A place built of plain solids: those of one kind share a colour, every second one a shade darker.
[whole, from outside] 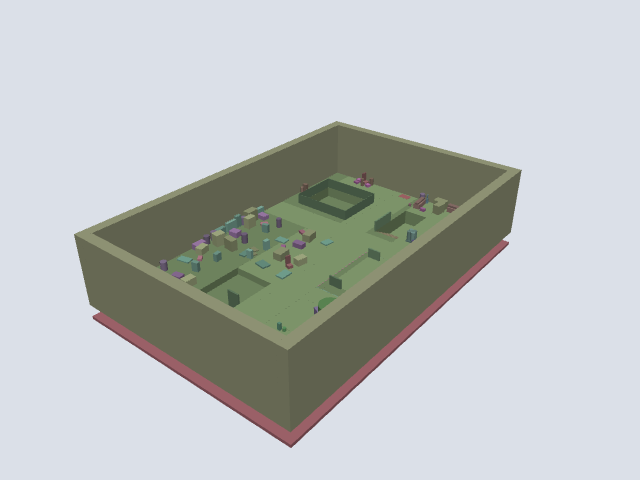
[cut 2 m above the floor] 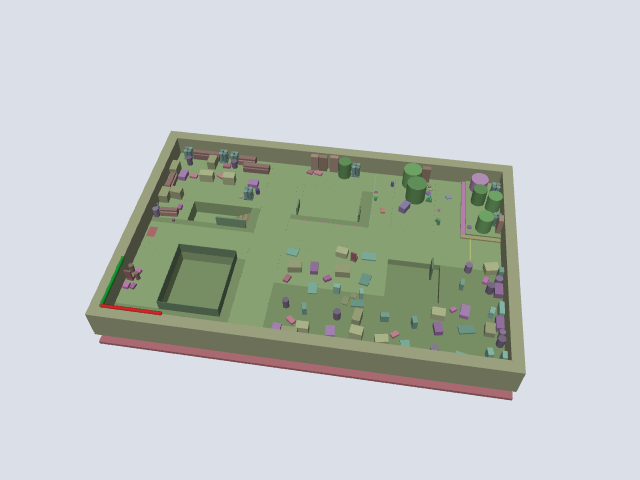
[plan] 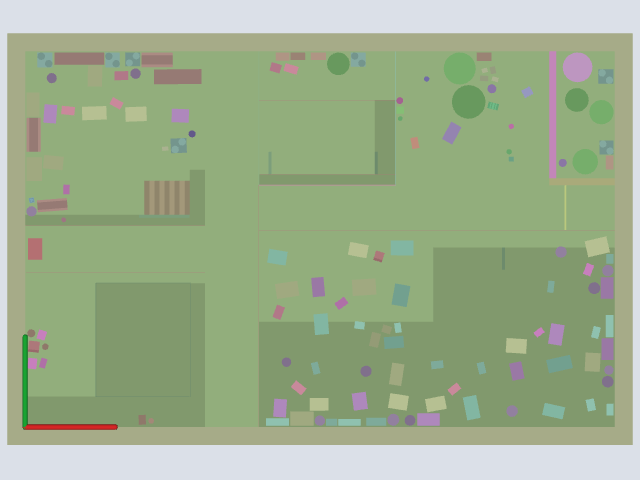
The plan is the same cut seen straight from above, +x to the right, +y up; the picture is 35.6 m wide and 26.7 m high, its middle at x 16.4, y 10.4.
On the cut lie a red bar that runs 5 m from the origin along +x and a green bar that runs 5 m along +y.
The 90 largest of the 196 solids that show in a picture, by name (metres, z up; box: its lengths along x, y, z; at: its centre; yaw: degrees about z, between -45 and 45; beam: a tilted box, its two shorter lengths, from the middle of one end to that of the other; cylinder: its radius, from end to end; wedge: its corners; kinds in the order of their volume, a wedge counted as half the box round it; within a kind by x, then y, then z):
{
 "floor_1": {"box": [3.4, 2.51, 2.1], "at": [1.7, 13.05, -1.05]},
 "floor_2": {"box": [3.95, 6.29, 2.1], "at": [1.98, 4.84, -1.05]},
 "floor_3": {"box": [10.0, 1.7, 2.1], "at": [5.0, 0.85, -1.05]},
 "floor_4": {"box": [10.0, 0.61, 2.1], "at": [5.0, 8.29, -1.05]},
 "floor_5": {"box": [10.0, 2.6, 1.0], "at": [5.0, 9.9, -0.5]},
 "floor_6": {"box": [10.0, 0.6, 2.1], "at": [5.0, 11.5, -1.05]},
 "floor_7": {"box": [10.0, 6.59, 2.1], "at": [5.0, 17.61, -1.05]},
 "floor_8": {"box": [5.75, 2.51, 0.59], "at": [6.28, 13.05, -1.8]},
 "floor_9": {"box": [5.21, 6.29, 0.99], "at": [6.55, 4.84, -1.61]},
 "floor_10": {"box": [0.85, 2.51, 2.1], "at": [9.57, 13.05, -1.05]},
 "floor_11": {"box": [0.84, 6.29, 2.1], "at": [9.58, 4.84, -1.05]},
 "floor_12": {"box": [3.0, 20.9, 1.0], "at": [11.5, 10.45, -0.5]},
 "floor_13": {"box": [0.7, 4.13, 2.1], "at": [13.35, 16.11, -1.05]},
 "floor_14": {"box": [5.75, 4.13, 2.1], "at": [16.57, 16.11, -1.05]},
 "floor_15": {"box": [7.6, 0.6, 2.1], "at": [16.8, 13.75, -1.05]},
 "floor_16": {"box": [7.6, 2.72, 2.1], "at": [16.8, 19.54, -1.05]},
 "floor_17": {"box": [9.7, 4.13, 2.1], "at": [17.85, 7.92, -1.05]},
 "floor_18": {"box": [1.15, 4.13, 2.1], "at": [20.02, 16.11, -1.05]},
 "floor_19": {"box": [2.0, 7.45, 1.0], "at": [21.6, 17.18, -0.5]},
 "floor_20": {"box": [19.8, 5.85, 2.1], "at": [22.9, 2.92, -1.05]},
 "floor_21": {"box": [19.8, 0.97, 2.1], "at": [22.9, 10.46, -1.05]},
 "floor_22": {"box": [19.8, 2.5, 1.0], "at": [22.9, 12.2, -0.5]},
 "floor_23": {"box": [4.05, 7.45, 1.0], "at": [24.62, 17.18, -0.5]},
 "floor_24": {"box": [4.67, 4.13, 1.38], "at": [25.04, 7.92, -1.41]},
 "floor_25": {"box": [2.5, 7.45, 1.0], "at": [27.9, 17.18, -0.5]},
 "floor_26": {"box": [5.43, 4.13, 2.1], "at": [30.09, 7.92, -1.05]},
 "floor_27": {"box": [3.26, 7.06, 1.3], "at": [31.17, 17.37, -0.35]},
 "wall_1": {"box": [1.0, 20.9, 7.0], "at": [-0.5, 10.45, 2.5]},
 "wall_2": {"box": [34.8, 1.0, 7.0], "at": [16.4, -0.5, 2.5]},
 "wall_3": {"box": [34.8, 1.0, 7.0], "at": [16.4, 21.4, 2.5]},
 "wall_4": {"box": [1.0, 20.9, 7.0], "at": [33.3, 10.45, 2.5]},
 "floor_base_1": {"box": [34.8, 22.9, 0.3], "at": [16.4, 10.45, -2.35]},
 "vat_1": {"cylinder": 0.63, "from": [17.42, 20.2, 0.0], "to": [17.42, 20.2, 1.85]},
 "vat_2": {"cylinder": 0.89, "from": [24.17, 19.94, 0.0], "to": [24.17, 19.94, 2.43]},
 "vat_3": {"cylinder": 0.94, "from": [24.67, 18.08, 0.0], "to": [24.67, 18.08, 2.54]},
 "vat_4": {"cylinder": 0.66, "from": [30.69, 18.19, 0.3], "to": [30.69, 18.19, 2.22]},
 "vat_5": {"cylinder": 0.71, "from": [31.15, 14.76, 0.3], "to": [31.15, 14.76, 2.57]},
 "vat_6": {"cylinder": 0.68, "from": [32.05, 17.51, 0.3], "to": [32.05, 17.51, 2.17]},
 "pallet_load_1": {"box": [0.73, 1.35, 1.09], "at": [0.43, 17.94, 0.55]},
 "pallet_load_2": {"box": [0.87, 1.32, 0.92], "at": [0.51, 14.34, 0.46]},
 "pallet_load_3": {"box": [1.1, 0.75, 0.99], "at": [1.57, 14.71, 0.49], "yaw": -5.7},
 "pallet_load_4": {"box": [1.36, 0.75, 0.95], "at": [3.85, 17.46, 0.47], "yaw": 2.0},
 "pallet_load_5": {"box": [0.8, 1.17, 0.94], "at": [3.88, 19.52, 0.47], "yaw": -1.1},
 "pallet_load_6": {"box": [1.18, 0.81, 1.02], "at": [6.17, 17.4, 0.51], "yaw": 2.0},
 "pallet_load_7": {"box": [1.26, 0.84, 0.75], "at": [14.57, 7.62, 0.38], "yaw": 8.3},
 "pallet_load_8": {"box": [1.31, 0.79, 1.27], "at": [15.39, 0.47, 0.64]},
 "pallet_load_9": {"box": [1.04, 0.71, 1.15], "at": [16.35, 1.26, 0.57], "yaw": 0.1},
 "pallet_load_10": {"box": [1.05, 0.73, 0.68], "at": [18.53, 9.84, 0.34], "yaw": -10.7},
 "pallet_load_11": {"box": [1.32, 0.9, 0.74], "at": [18.85, 7.77, 0.37], "yaw": 3.6},
 "pallet_load_12": {"box": [0.69, 1.22, 1.14], "at": [20.67, 2.93, 0.57], "yaw": -8.7},
 "pallet_load_13": {"box": [1.05, 0.83, 1.23], "at": [20.77, 1.39, 0.61], "yaw": -8.7},
 "pallet_load_14": {"box": [1.1, 0.75, 0.67], "at": [22.84, 1.28, 0.34], "yaw": 10.6},
 "pallet_load_15": {"box": [1.14, 0.81, 0.74], "at": [27.32, 4.51, 0.37], "yaw": -3.6},
 "pallet_load_16": {"box": [0.84, 1.04, 0.64], "at": [31.57, 3.6, 0.32], "yaw": -2.9},
 "pallet_load_17": {"box": [1.24, 0.91, 0.67], "at": [31.82, 10.02, 0.34], "yaw": 13.2},
 "cask_row_1": {"box": [0.8, 1.9, 0.53], "at": [0.47, 16.25, 0.27]},
 "cask_row_2": {"box": [1.67, 0.67, 0.52], "at": [1.51, 12.34, 0.26], "yaw": 4.5},
 "cask_row_3": {"box": [2.77, 0.68, 0.63], "at": [3.01, 20.49, 0.32]},
 "cask_row_4": {"box": [1.75, 0.82, 0.56], "at": [7.34, 20.42, 0.28]},
 "cask_row_5": {"box": [2.65, 0.83, 0.54], "at": [8.49, 19.48, 0.27], "yaw": 0.4},
 "sack_pile_1": {"box": [0.71, 1.03, 0.53], "at": [1.4, 17.42, 0.27], "yaw": -4.3},
 "sack_pile_2": {"box": [0.96, 0.75, 0.49], "at": [8.63, 17.31, 0.24], "yaw": -2.0},
 "sack_pile_3": {"box": [0.69, 1.08, 0.49], "at": [16.3, 7.78, 0.24], "yaw": 5.0},
 "sack_pile_4": {"box": [0.79, 0.96, 0.57], "at": [18.61, 1.43, 0.28], "yaw": 7.6},
 "sack_pile_5": {"box": [1.25, 0.7, 0.56], "at": [22.43, 0.42, 0.28]},
 "sack_pile_6": {"box": [0.68, 0.97, 0.53], "at": [27.35, 3.11, 0.27], "yaw": 11.8},
 "sack_pile_7": {"box": [0.76, 1.16, 0.46], "at": [29.55, 5.15, 0.23], "yaw": -9.2},
 "sack_pile_8": {"box": [0.71, 1.2, 0.61], "at": [32.38, 7.72, 0.3]},
 "sack_pile_9": {"box": [0.67, 1.21, 0.57], "at": [32.4, 4.33, 0.28]},
 "control_cabinet_1": {"box": [0.76, 0.46, 1.83], "at": [14.32, 20.6, 0.92]},
 "control_cabinet_2": {"box": [0.82, 0.42, 1.82], "at": [15.17, 20.62, 0.91]},
 "control_cabinet_3": {"box": [0.85, 0.42, 1.93], "at": [16.31, 20.62, 0.96]},
 "control_cabinet_4": {"box": [0.82, 0.47, 1.75], "at": [25.53, 20.59, 0.88]},
 "control_cabinet_5": {"box": [0.43, 0.78, 1.91], "at": [32.52, 14.71, 1.25]},
 "step_terW_tread_1": {"box": [0.39, 7.06, 1.15], "at": [29.35, 17.37, -0.42]},
 "tread_1": {"box": [0.28, 1.9, 0.76], "at": [7.89, 12.75, -1.13]},
 "tread_2": {"box": [0.28, 1.9, 0.91], "at": [8.17, 12.75, -1.06]},
 "tread_3": {"box": [0.28, 1.9, 1.06], "at": [8.45, 12.75, -0.98]},
 "tread_4": {"box": [0.28, 1.9, 1.21], "at": [8.73, 12.75, -0.91]},
 "tread_5": {"box": [0.28, 1.9, 1.36], "at": [9.01, 12.75, -0.83]},
 "tank_low_1": {"cylinder": 0.82, "from": [30.73, 20.0, 0.3], "to": [30.73, 20.0, 1.6]},
 "crate_stack_1": {"box": [1.28, 0.42, 0.85], "at": [14.04, 0.28, 0.42]},
 "crate_stack_2": {"box": [1.25, 0.37, 0.97], "at": [18.04, 0.26, 0.48]},
 "crate_stack_3": {"box": [1.12, 0.44, 0.85], "at": [19.53, 0.29, 0.42]},
 "crate_stack_4": {"box": [0.43, 1.23, 0.89], "at": [32.52, 5.61, 0.45]},
 "step_terS_tread_1": {"box": [3.65, 0.39, 1.15], "at": [30.98, 13.64, -0.42]},
 "rail_1": {"box": [2.82, 0.16, 1.1], "at": [7.74, 11.72, 0.55]},
 "rail_2": {"box": [0.16, 1.23, 1.67], "at": [26.61, 9.37, 0.12]},
 "pump_skid_1": {"box": [0.66, 1.1, 0.68], "at": [23.73, 16.35, 0.34], "yaw": -28.5},
 "barrel_1": {"cylinder": 0.33, "from": [31.65, 7.72, 0.0], "to": [31.65, 7.72, 0.99]}
}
